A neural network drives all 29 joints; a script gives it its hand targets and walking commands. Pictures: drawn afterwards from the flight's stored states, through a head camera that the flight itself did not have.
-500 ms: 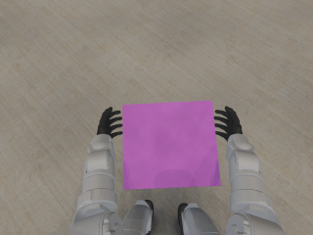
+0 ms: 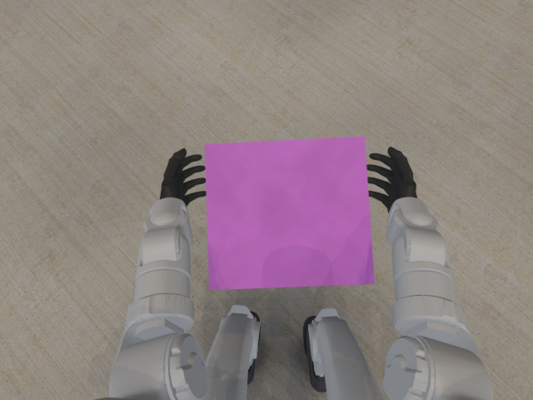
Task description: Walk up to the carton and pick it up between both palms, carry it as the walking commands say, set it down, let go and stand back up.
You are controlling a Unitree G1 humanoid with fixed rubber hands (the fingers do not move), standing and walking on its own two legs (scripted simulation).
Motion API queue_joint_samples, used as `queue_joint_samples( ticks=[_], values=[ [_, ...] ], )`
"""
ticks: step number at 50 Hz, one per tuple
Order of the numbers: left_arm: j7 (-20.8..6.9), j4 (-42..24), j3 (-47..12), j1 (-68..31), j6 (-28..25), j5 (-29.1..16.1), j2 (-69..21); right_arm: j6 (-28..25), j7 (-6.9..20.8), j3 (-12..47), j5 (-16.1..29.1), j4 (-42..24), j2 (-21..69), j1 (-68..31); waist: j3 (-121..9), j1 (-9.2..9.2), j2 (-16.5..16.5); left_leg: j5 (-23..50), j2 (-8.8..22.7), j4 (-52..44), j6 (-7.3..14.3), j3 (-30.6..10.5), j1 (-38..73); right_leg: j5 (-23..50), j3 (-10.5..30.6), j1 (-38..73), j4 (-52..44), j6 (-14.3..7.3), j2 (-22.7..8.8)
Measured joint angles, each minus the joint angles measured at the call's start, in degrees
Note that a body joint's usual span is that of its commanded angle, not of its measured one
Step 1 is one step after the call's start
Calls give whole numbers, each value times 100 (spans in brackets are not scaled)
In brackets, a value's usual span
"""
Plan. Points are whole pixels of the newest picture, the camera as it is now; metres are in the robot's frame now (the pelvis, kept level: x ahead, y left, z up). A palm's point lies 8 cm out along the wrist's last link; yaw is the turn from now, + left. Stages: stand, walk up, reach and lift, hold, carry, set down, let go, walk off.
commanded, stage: set down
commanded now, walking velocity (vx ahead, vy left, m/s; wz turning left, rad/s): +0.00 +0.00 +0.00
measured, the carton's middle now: (286, 213) +0.40 +0.00 -0.17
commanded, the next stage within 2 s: none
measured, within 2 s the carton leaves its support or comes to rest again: neither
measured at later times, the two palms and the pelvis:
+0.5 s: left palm (188, 201) +0.42 +0.18 -0.15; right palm (378, 201) +0.42 -0.16 -0.15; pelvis -0.02 -0.01 -0.08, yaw -1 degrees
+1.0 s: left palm (200, 202) +0.44 +0.18 -0.24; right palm (363, 204) +0.44 -0.16 -0.24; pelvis -0.04 +0.00 -0.15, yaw -1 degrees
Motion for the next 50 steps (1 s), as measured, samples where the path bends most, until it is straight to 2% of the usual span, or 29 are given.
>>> queue_joint_samples(
  ticks=[25,40,50],
  values=[
    [210,893,-84,-962,-172,-340,536,-193,-605,240,449,782,-339,-900,-327,98,-10,-524,-52,1849,-114,-64,-1998,-495,-69,-1997,1817,5,189],
    [447,1190,-115,-1735,-141,-456,767,-227,-704,218,565,1134,-600,-1672,-77,70,-35,-631,-131,2818,-121,-26,-3073,-616,-59,-3060,2783,96,252],
    [508,1299,-145,-2166,-132,-516,916,-235,-730,202,620,1225,-729,-2075,124,54,-45,-660,-173,3313,-140,-15,-3679,-654,-69,-3663,3281,138,291]
  ],
)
